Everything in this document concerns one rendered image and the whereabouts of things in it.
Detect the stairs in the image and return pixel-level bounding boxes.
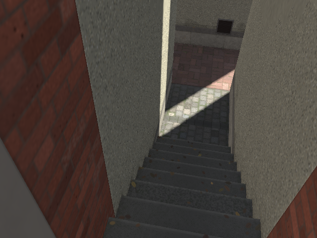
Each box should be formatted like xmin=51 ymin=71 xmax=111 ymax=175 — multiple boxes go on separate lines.
xmin=102 ymin=136 xmax=262 ymax=238

